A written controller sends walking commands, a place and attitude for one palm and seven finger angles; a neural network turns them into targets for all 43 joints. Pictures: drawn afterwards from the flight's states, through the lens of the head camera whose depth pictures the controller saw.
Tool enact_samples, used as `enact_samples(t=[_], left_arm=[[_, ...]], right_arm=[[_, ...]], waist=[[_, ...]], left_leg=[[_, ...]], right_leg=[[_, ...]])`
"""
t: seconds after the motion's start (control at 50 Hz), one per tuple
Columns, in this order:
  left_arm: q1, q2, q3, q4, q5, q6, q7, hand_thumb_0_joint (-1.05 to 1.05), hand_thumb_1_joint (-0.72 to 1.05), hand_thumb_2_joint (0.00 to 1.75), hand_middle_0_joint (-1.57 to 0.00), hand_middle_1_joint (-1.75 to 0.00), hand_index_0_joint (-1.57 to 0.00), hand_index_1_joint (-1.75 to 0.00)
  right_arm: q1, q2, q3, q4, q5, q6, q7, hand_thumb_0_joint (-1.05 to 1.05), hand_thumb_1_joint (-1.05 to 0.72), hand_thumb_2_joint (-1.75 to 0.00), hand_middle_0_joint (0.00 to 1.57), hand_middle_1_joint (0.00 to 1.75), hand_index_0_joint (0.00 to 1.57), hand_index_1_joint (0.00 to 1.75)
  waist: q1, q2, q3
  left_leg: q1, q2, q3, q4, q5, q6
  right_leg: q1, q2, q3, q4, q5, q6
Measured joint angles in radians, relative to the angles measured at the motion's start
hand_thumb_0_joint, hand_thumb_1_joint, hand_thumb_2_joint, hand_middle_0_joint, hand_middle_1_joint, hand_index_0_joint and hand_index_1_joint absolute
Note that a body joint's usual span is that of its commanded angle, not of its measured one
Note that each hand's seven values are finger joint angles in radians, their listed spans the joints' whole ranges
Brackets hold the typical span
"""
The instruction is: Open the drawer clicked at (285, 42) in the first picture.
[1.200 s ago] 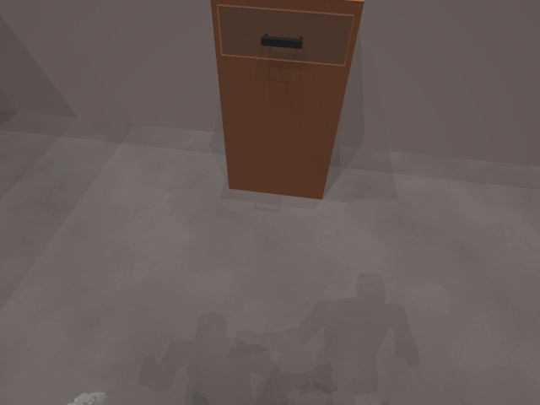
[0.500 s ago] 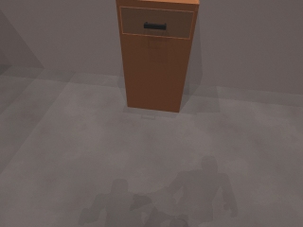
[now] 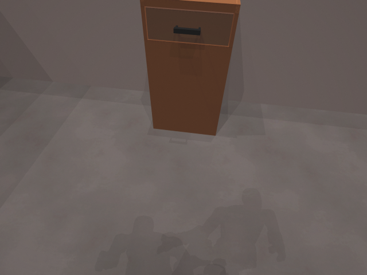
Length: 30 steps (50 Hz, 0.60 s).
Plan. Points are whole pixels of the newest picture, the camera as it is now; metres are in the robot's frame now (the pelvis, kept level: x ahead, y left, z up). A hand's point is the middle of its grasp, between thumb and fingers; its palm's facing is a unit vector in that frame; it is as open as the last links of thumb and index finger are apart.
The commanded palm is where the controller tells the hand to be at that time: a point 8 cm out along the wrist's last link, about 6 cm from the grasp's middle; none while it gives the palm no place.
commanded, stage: look at it before walking up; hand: left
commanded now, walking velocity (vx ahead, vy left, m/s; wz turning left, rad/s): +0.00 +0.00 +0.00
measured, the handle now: (187, 29) +1.23 +0.05 +0.02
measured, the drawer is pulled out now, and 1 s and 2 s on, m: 0.00 0.00 0.00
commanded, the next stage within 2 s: walk to a spot facing it in 0.24 s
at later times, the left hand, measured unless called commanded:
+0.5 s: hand out of the picture +0.07 +0.24 -0.17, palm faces -0.03 -0.96 -0.29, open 7.4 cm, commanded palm none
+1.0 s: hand (107, 270) +0.17 +0.21 -0.20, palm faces -0.14 -0.98 -0.12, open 7.4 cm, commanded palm none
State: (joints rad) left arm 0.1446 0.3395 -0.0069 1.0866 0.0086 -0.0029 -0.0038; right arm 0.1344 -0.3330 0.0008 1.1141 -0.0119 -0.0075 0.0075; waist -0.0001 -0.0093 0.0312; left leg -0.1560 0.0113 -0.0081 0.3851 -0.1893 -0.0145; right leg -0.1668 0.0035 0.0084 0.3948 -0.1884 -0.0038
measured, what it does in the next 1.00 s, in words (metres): walks ahead: left foot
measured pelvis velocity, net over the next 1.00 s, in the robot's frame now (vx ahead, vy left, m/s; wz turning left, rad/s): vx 0.18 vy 0.03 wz -0.20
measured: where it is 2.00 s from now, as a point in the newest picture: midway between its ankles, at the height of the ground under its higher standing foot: (190, 235)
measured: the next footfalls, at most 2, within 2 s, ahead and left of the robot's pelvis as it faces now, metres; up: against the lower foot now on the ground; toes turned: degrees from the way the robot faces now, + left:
left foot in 0.84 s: +0.14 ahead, +0.12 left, +0.00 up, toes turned +1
right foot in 1.26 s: +0.42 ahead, -0.12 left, +0.00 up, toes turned -25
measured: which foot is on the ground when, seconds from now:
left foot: down 0.00-0.70, up 0.72-0.82, down 0.84-1.00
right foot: down 0.00-0.84, up 0.86-1.00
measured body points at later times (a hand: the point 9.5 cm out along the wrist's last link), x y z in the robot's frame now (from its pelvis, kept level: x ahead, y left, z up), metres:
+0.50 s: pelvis +0.02 +0.00 +0.00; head +0.01 +0.01 +0.45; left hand +0.07 +0.29 -0.15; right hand +0.09 -0.27 -0.14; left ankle +0.01 +0.13 -0.74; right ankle +0.02 -0.12 -0.74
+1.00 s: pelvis +0.18 +0.03 -0.01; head +0.20 +0.07 +0.44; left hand +0.18 +0.26 -0.18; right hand +0.12 -0.18 -0.15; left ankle +0.10 +0.12 -0.74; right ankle +0.12 -0.09 -0.65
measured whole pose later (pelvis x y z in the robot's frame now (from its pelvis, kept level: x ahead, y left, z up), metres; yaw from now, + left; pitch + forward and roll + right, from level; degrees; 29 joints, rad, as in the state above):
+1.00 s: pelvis +0.18 +0.03 -0.01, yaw -12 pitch +0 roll -2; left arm 0.35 0.19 0.07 1.11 0.03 0.02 -0.01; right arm 0.35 -0.11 -0.01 1.07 -0.02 -0.10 -0.03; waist 0.00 -0.05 0.03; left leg -0.05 0.06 0.21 0.48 -0.41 0.03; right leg -0.51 -0.03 -0.04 1.22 -0.33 -0.04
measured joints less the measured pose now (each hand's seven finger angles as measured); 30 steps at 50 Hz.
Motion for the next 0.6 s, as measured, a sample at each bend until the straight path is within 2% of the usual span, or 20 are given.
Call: enact_samples(t=[0.38, 0.52, 0.6], left_arm=[[-0.001, 0.005, -0.001, 0.008, -0.001, -0.002, 0.004, 0.00, 0.90, 0.90, -0.20, -0.29, -0.20, -0.30], [0.083, -0.045, 0.007, -0.004, 0.008, 0.019, -0.004, 0.00, 0.91, 0.90, -0.20, -0.29, -0.20, -0.30], [0.159, -0.088, 0.016, -0.008, 0.010, 0.013, -0.016, 0.00, 0.91, 0.90, -0.20, -0.29, -0.20, -0.30]], right_arm=[[-0.017, 0.000, 0.002, 0.005, 0.003, -0.002, -0.003, 0.00, -0.90, -0.90, 0.20, 0.30, 0.20, 0.30], [0.038, 0.052, 0.001, -0.013, -0.012, 0.009, 0.000, 0.00, -0.90, -0.90, 0.20, 0.30, 0.20, 0.29], [0.100, 0.090, -0.003, -0.021, -0.010, -0.002, 0.000, 0.00, -0.90, -0.90, 0.20, 0.30, 0.20, 0.30]], waist=[[0.004, -0.001, 0.005], [0.017, 0.001, -0.042], [0.018, 0.000, -0.044]], left_leg=[[0.018, -0.006, 0.002, -0.014, -0.007, 0.005], [-0.003, 0.010, 0.036, 0.077, -0.109, 0.009], [-0.012, 0.023, 0.057, 0.155, -0.159, 0.007]], right_leg=[[0.017, -0.006, 0.002, -0.014, -0.007, 0.006], [-0.016, 0.011, 0.034, 0.076, -0.097, -0.006], [-0.036, 0.025, 0.054, 0.155, -0.135, -0.011]])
